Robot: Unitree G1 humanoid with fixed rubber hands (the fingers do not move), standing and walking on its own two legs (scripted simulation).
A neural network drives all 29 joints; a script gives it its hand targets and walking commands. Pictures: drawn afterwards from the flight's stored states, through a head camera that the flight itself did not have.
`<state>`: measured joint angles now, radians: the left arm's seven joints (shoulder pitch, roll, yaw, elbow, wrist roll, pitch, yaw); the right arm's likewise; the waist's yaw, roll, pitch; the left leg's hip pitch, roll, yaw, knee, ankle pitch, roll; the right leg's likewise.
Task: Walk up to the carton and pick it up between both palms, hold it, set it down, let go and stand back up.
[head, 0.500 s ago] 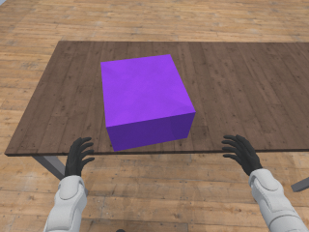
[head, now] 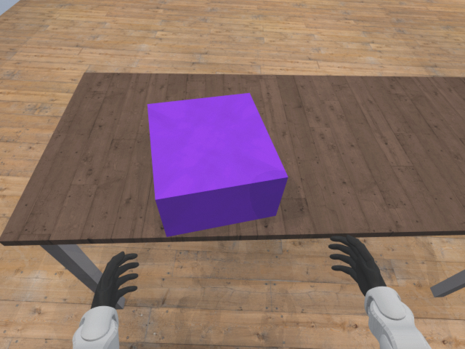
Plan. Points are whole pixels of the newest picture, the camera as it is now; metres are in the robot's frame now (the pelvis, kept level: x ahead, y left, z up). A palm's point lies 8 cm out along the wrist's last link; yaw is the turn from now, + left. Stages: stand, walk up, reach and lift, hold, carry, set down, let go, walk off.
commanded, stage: set down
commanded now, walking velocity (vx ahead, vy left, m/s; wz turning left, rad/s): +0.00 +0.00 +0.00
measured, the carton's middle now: (211, 159) +0.49 +0.04 -0.01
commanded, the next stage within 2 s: let go in 1.10 s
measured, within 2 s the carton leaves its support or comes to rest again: neither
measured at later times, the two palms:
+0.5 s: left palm (99, 310) +0.19 +0.23 -0.06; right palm (353, 304) +0.19 -0.22 -0.06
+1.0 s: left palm (97, 319) +0.18 +0.23 -0.08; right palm (350, 322) +0.17 -0.21 -0.08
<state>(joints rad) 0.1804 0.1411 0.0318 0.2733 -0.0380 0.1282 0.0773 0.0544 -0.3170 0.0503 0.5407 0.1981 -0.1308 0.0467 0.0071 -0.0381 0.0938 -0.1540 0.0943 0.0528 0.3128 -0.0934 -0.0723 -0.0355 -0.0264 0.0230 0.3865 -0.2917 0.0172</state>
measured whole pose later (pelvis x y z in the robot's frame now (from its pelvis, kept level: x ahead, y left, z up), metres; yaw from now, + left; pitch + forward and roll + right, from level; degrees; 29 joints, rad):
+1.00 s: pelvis +0.01 +0.01 +0.00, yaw -1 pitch -6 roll +1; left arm 0.18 0.22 0.00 0.51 0.00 0.15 -0.02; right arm 0.12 -0.16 -0.01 0.78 -0.05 -0.21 -0.04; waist -0.02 -0.02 0.11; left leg -0.10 0.08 0.07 0.36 -0.15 -0.06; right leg 0.04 -0.05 0.04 0.37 -0.31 0.04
